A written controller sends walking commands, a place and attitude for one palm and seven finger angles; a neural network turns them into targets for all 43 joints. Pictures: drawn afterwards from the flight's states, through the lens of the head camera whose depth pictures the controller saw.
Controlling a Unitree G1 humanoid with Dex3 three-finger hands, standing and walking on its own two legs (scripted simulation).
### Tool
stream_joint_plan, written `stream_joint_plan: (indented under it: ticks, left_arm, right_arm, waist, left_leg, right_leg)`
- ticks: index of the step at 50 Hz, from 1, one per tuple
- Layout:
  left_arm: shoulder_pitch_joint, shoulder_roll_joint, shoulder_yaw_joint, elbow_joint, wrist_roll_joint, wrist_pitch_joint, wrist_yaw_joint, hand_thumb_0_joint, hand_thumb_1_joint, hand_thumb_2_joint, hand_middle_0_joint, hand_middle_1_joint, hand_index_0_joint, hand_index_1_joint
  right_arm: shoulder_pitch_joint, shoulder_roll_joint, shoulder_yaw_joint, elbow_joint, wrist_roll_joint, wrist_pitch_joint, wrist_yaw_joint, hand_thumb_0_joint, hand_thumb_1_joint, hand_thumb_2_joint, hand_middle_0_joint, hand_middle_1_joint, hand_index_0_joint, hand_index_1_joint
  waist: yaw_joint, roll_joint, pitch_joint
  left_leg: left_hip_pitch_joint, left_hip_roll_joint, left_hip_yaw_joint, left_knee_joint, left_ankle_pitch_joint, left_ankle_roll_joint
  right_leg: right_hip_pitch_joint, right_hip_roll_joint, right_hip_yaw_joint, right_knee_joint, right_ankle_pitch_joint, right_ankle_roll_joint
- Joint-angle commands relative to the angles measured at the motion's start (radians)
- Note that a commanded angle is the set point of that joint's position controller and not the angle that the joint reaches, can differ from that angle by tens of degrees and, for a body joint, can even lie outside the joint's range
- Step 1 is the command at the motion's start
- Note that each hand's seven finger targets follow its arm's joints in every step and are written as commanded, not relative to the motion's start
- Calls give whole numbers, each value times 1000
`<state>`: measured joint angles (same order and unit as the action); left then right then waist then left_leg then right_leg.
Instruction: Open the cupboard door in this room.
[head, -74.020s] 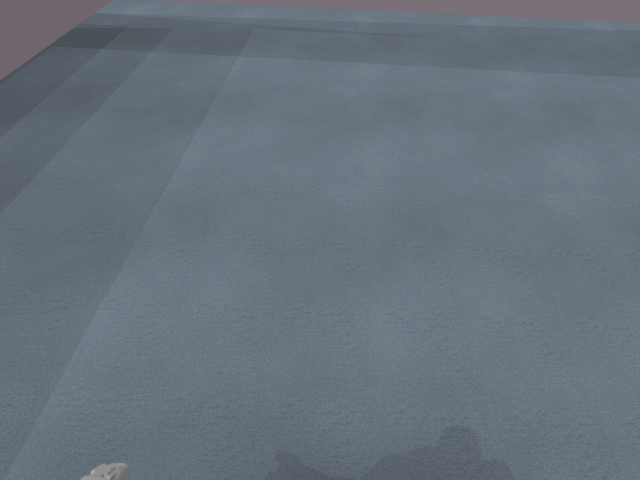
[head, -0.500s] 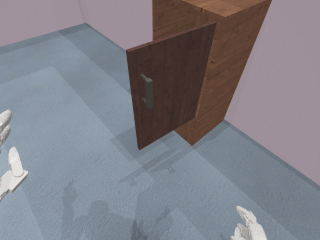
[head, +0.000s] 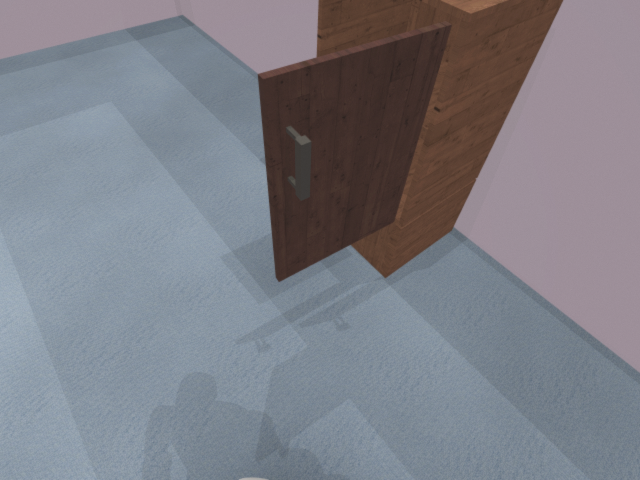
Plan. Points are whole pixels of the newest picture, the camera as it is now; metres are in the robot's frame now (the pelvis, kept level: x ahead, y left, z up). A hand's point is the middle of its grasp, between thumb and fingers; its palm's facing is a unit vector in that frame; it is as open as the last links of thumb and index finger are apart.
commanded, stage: let the arm hang, fingers relaxed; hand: left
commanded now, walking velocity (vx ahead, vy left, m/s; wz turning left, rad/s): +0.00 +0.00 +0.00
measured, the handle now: (297, 163) +0.65 +0.08 -0.02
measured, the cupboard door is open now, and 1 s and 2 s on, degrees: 85 85 85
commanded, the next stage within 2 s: look to check the result in 0.68 s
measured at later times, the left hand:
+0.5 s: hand out of the picture +0.01 +0.15 -0.18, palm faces +0.03 -0.98 -0.18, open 7.3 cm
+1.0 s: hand out of the picture +0.01 +0.15 -0.17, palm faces +0.03 -0.98 -0.20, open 7.4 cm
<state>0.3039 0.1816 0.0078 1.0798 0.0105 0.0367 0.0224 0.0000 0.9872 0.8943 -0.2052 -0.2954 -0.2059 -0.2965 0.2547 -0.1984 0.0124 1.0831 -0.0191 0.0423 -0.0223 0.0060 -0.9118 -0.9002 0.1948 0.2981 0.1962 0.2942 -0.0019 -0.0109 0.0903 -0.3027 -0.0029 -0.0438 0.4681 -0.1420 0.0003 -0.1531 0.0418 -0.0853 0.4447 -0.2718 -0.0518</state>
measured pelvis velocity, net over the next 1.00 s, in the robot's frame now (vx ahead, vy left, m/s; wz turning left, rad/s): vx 0.03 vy -0.01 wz -0.01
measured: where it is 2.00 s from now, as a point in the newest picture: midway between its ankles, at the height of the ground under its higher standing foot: outside the picture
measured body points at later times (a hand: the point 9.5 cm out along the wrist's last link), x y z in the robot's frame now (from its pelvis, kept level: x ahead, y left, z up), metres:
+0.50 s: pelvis +0.01 +0.00 +0.00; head +0.02 -0.01 +0.45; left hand +0.01 +0.20 -0.16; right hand -0.01 -0.21 -0.17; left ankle +0.07 +0.12 -0.74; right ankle -0.02 -0.09 -0.74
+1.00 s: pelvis +0.03 -0.01 +0.00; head +0.04 -0.03 +0.45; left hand +0.01 +0.20 -0.15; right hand +0.02 -0.23 -0.17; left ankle +0.07 +0.12 -0.74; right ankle -0.02 -0.09 -0.74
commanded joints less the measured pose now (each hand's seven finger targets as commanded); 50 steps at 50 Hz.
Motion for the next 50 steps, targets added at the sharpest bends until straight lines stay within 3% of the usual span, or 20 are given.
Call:
stream_joint_plan:
  ticks: [1, 5, 13, 19, 22, 26, 38, 44, 50]
  left_arm:
    - [30, 103, 17, -3, -7, -40, 5, 0, 900, 900, -200, -300, -200, -300]
    - [57, 80, 11, 32, -8, -39, 11, 0, 900, 900, -200, -300, -200, -300]
    - [94, 46, 14, 54, -7, -37, 17, 0, 900, 900, -200, -300, -200, -300]
    - [98, 32, 19, 46, -6, -42, 22, 0, 900, 900, -200, -300, -200, -300]
    - [83, 28, 22, 40, -7, -43, 22, 0, 900, 900, -200, -300, -200, -300]
    - [81, 29, 23, 41, -7, -44, 21, 0, 900, 900, -200, -300, -200, -300]
    - [67, 38, 22, 36, -8, -48, 20, 0, 900, 900, -200, -300, -200, -300]
    - [72, 46, 20, 39, -7, -50, 22, 0, 900, 900, -200, -300, -200, -300]
    - [72, 47, 20, 41, -7, -51, 22, 0, 900, 900, -200, -300, -200, -300]
  right_arm:
    - [24, -74, -23, -23, -1, -24, -14, 0, -900, -900, 200, 300, 200, 300]
    - [64, -51, -23, 8, 1, -20, -17, 0, -900, -900, 200, 300, 200, 300]
    - [93, -14, -21, 38, -3, -23, -19, 0, -900, -900, 200, 300, 200, 300]
    - [94, 3, -21, 44, -4, -30, -20, 0, -900, -900, 200, 300, 200, 300]
    - [93, 8, -20, 47, -6, -34, -20, 0, -900, -900, 200, 300, 200, 300]
    - [86, 9, -20, 46, -5, -37, -22, 0, -900, -900, 200, 300, 200, 300]
    - [65, -18, -21, 39, -3, -39, -25, 0, -900, -900, 200, 300, 200, 300]
    - [56, -27, -23, 37, 0, -37, -25, 0, -900, -900, 200, 300, 200, 300]
    - [47, -27, -22, 41, -1, -37, -25, 0, -900, -900, 200, 300, 200, 300]
  waist:
    - [-10, 44, -49]
    - [-15, 6, -18]
    - [-7, -4, 35]
    - [2, -12, 24]
    - [-1, 27, 27]
    - [3, 33, 24]
    - [-2, 26, -4]
    - [-2, -10, -3]
    - [-4, 5, -10]
  left_leg:
    - [100, 72, -66, -54, 10, 30]
    - [108, 75, -58, -53, 9, 31]
    - [72, 72, -55, -80, -39, 35]
    - [64, 73, -54, -78, 6, 38]
    - [62, 72, -58, -83, 23, 36]
    - [64, 75, -57, -86, 47, 36]
    - [113, 82, -53, -81, 105, 34]
    - [127, 81, -44, -74, 104, 31]
    - [136, 81, -35, -72, 112, 29]
  right_leg:
    - [-73, -152, 151, -171, -33, -20]
    - [-99, -149, 140, -178, -63, -20]
    - [-113, -139, 136, -159, -98, -18]
    - [-87, -137, 130, -144, -49, -14]
    - [-78, -138, 130, -135, -23, -14]
    - [-59, -139, 126, -133, 15, -10]
    - [-30, -140, 129, -140, 96, -4]
    - [-30, -141, 127, -151, 116, 2]
    - [-22, -146, 132, -152, 152, 4]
